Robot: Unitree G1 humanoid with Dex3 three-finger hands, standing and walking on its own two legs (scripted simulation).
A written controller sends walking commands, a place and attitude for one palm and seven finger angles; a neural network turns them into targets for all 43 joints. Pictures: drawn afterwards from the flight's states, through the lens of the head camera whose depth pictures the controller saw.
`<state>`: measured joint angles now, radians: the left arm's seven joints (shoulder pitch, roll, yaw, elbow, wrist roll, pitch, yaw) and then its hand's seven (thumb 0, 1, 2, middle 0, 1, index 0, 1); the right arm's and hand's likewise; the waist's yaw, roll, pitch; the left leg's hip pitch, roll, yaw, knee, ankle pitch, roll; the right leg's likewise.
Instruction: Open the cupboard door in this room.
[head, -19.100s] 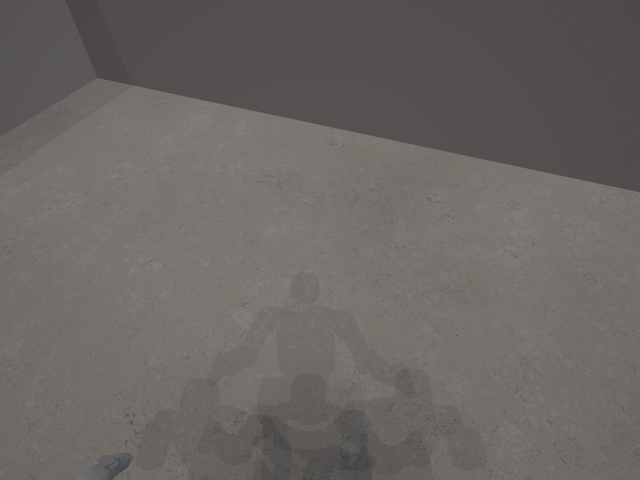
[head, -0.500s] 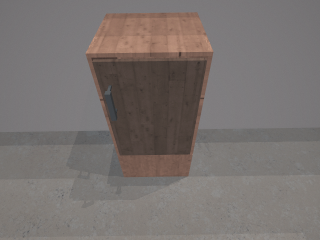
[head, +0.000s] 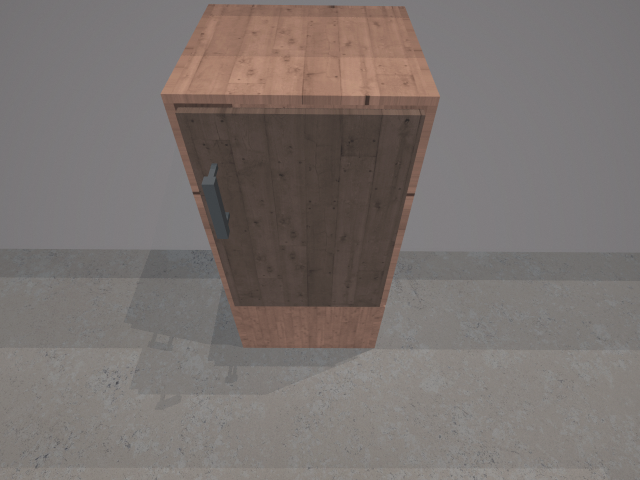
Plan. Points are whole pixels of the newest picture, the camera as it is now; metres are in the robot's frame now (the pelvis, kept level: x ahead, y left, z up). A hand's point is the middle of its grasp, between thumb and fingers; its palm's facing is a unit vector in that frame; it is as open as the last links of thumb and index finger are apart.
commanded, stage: shuffle to correct the standing spot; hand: left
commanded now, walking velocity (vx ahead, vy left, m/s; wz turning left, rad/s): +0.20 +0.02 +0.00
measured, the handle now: (218, 202) +0.58 +0.23 -0.03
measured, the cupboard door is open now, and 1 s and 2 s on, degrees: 0 0 0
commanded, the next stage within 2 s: come to a stop and stand still in 0.04 s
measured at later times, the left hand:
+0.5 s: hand (188, 467) +0.17 +0.20 -0.16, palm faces +0.05 -0.97 -0.24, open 7.3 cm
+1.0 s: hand out of the picture +0.10 +0.17 -0.15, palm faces +0.13 -0.95 -0.27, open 7.3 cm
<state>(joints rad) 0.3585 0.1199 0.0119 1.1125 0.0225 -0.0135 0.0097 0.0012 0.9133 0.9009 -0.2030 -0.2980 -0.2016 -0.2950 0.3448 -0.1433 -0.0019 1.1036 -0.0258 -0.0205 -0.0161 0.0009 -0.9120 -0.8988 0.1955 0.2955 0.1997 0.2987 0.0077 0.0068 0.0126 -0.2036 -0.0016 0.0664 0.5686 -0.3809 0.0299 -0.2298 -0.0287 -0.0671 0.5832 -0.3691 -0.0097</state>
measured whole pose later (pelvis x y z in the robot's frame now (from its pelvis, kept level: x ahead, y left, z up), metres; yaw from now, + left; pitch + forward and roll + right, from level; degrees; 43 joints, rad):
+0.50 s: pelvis +0.09 +0.01 +0.01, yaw +2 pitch +1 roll -1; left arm 0.13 0.19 0.06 0.99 0.02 0.04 0.03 0.01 0.93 0.90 -0.20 -0.30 -0.20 -0.29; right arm 0.29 -0.10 -0.02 1.05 -0.03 -0.01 -0.05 0.00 -0.91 -0.90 0.20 0.30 0.20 0.30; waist -0.02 0.01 0.12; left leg -0.08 0.00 0.08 0.42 -0.35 0.04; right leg -0.49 -0.02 -0.08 0.85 -0.35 0.00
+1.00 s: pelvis +0.07 -0.04 +0.01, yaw +4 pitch +0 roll +3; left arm 0.23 0.20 0.05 0.95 0.03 0.03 0.02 0.00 0.92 0.90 -0.21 -0.30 -0.21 -0.30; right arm 0.21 -0.19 -0.05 0.98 -0.02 0.05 0.01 0.00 -0.91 -0.90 0.19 0.30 0.20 0.30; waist 0.04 -0.03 0.03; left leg -0.33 0.01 0.03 0.82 -0.43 -0.03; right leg -0.38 -0.03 -0.11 0.47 -0.11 -0.09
